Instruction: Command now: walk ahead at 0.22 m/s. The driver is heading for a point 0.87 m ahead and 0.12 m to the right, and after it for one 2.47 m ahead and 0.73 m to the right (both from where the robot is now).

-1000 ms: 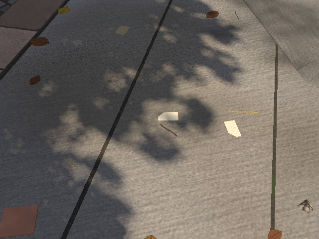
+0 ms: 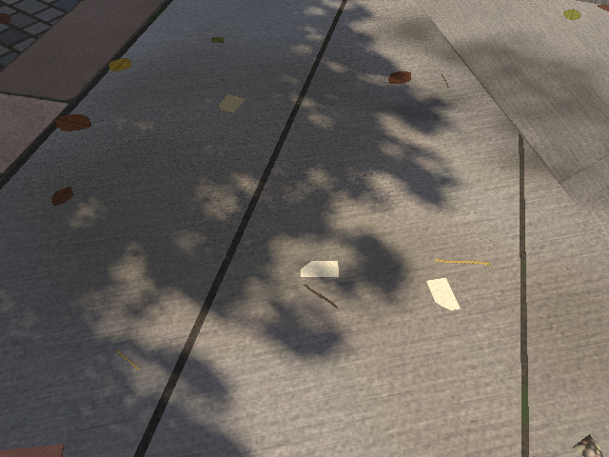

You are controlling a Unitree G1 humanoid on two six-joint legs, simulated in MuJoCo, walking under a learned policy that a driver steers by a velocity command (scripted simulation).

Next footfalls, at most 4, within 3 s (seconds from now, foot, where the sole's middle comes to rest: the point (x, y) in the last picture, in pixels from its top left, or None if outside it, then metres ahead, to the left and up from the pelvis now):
0.64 right None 0.42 -0.05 -0.78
1.20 left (272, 378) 0.74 0.12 -0.78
1.70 right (348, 309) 0.95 -0.08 -0.78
2.32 left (281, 299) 0.98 0.10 -0.78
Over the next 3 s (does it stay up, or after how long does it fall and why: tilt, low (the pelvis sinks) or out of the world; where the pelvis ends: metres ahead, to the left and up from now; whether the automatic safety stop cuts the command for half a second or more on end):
stays up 0.87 0.05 0.00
